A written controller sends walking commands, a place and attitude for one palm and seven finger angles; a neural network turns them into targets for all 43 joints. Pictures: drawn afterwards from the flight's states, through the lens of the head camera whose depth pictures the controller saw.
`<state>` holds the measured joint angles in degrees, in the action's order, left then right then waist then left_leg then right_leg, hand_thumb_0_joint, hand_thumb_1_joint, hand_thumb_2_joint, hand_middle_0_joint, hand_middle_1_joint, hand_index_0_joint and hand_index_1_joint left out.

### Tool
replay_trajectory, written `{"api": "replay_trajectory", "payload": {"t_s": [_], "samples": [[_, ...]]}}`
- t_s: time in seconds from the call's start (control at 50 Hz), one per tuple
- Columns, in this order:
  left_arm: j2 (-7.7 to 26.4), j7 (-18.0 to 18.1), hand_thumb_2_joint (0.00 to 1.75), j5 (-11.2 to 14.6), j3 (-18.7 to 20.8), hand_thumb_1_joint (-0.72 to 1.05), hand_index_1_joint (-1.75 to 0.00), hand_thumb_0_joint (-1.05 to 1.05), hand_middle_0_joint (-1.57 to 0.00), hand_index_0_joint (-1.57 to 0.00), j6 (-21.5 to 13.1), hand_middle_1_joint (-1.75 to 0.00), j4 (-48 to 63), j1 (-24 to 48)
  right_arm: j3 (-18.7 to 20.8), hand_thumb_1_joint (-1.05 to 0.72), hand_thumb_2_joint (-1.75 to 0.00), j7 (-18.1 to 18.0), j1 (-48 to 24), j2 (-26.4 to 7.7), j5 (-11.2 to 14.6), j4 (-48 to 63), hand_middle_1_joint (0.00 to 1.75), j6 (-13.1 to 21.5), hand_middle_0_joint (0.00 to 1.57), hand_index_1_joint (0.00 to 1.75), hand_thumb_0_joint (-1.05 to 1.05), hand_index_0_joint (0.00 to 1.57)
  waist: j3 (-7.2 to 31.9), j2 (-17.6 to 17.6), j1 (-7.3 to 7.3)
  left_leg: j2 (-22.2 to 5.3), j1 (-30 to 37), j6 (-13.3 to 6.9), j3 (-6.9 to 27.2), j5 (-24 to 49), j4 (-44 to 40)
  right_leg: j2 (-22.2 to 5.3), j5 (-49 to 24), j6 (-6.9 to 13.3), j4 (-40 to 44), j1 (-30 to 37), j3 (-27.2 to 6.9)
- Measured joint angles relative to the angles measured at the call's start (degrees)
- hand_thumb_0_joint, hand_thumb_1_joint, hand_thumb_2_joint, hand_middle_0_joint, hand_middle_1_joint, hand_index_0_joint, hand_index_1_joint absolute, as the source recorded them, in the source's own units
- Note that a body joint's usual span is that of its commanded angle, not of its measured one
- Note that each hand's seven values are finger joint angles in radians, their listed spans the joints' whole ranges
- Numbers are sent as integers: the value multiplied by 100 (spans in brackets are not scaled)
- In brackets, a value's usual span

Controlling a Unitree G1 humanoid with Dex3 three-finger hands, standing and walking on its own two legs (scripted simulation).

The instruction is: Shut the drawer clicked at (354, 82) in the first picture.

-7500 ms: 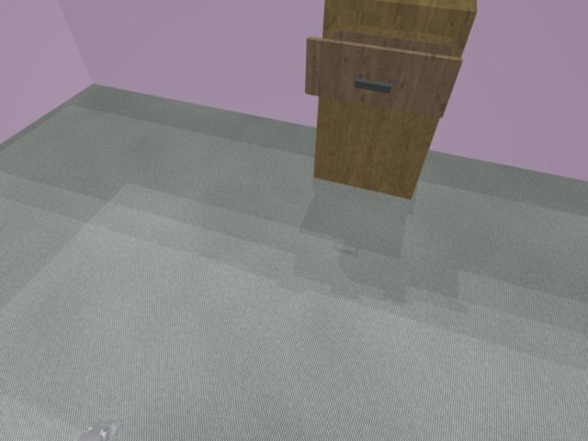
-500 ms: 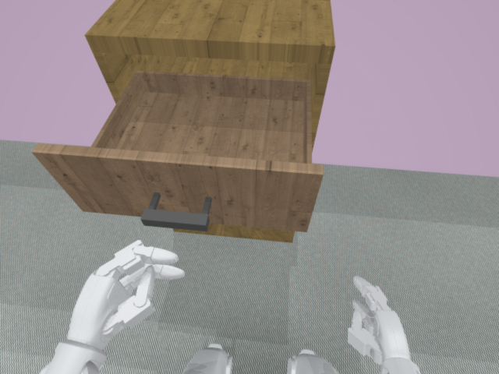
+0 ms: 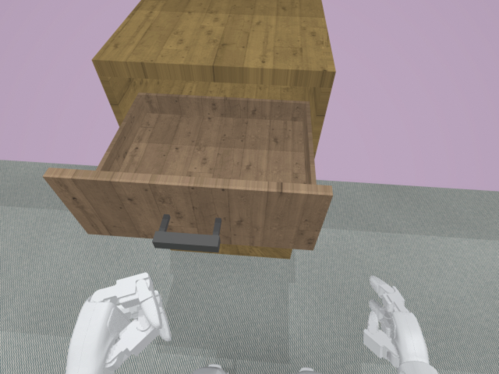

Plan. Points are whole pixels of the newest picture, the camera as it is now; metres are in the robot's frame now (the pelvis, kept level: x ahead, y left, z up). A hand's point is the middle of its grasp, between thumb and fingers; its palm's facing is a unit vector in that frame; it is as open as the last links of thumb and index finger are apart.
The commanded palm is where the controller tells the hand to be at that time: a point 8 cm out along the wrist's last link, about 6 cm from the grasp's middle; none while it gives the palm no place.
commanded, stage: raise the hand and make a fist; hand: left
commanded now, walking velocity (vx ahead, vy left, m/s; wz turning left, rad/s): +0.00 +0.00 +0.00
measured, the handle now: (189, 231) +0.35 +0.13 +0.02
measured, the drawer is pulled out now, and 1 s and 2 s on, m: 0.29 0.29 0.29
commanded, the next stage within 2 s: bring the fist close to the handle in 0.74 s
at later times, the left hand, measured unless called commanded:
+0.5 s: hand (168, 323) +0.17 +0.11 +0.12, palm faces -0.02 -1.00 -0.01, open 3.3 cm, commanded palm +0.13 +0.16 +0.12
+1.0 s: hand (175, 329) +0.17 +0.10 +0.10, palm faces -0.01 -1.00 -0.05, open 3.3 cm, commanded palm +0.14 +0.16 +0.10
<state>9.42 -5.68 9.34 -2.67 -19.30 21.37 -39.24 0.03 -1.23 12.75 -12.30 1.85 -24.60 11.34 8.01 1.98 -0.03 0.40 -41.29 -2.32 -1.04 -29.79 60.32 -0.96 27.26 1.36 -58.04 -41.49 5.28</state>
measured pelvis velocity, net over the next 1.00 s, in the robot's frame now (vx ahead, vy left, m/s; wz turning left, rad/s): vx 0.01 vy -0.03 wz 0.02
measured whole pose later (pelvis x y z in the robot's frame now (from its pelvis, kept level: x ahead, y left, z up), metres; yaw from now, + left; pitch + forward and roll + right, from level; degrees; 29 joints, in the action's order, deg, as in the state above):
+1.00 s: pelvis +0.01 -0.03 +0.01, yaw +1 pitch +9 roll +0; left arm 9.6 -7.8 10.4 -1.5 -18.5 21.3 -41.7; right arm -0.9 -1.6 13.8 -13.0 2.3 -25.3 10.4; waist 7.1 2.7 -0.3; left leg -0.5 -36.8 0.2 0.6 -28.7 56.1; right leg 0.1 27.5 3.6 -55.1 -37.2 6.8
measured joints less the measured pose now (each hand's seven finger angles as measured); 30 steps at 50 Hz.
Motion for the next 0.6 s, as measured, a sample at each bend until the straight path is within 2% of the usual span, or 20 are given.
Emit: {"api": "replay_trajectory", "payload": {"t_s": [0.12,0.22,0.38,0.5,0.6], "samples": [[-166,68,90,-78,-215,91,-150,2,-130,-130,306,-150,346,-255,-212,-91,-90,67,48,78,-4,215,30,-126,20,30,1,20,30,48,-89,25,233,-25,14,5,-143,-15,-5,-35,158,251,9],[-90,36,90,-237,-497,91,-156,2,-135,-136,446,-156,616,-445,-273,-90,-90,102,124,62,-13,312,30,-186,20,30,1,21,-20,78,-117,33,297,-28,25,-9,-162,-20,11,-39,181,320,19],[-54,203,90,-161,-322,90,-160,2,-139,-140,474,-160,870,-525,-227,-90,-90,95,305,14,20,250,30,-267,20,30,1,21,-36,124,-100,3,393,8,17,-24,-224,13,33,-8,217,393,7],[-140,107,90,-146,-315,91,-160,2,-139,-140,489,-160,806,-591,-158,-91,-90,70,379,-34,54,126,30,-257,20,30,1,20,-21,107,-28,-15,498,51,13,1,-338,35,32,31,284,470,2],[-32,105,90,-168,-307,90,-160,2,-139,-140,494,-160,750,-703,-82,-91,-90,52,379,-61,54,123,30,-231,20,30,1,20,-42,92,-7,-38,546,98,22,17,-390,60,37,80,298,497,9]]}}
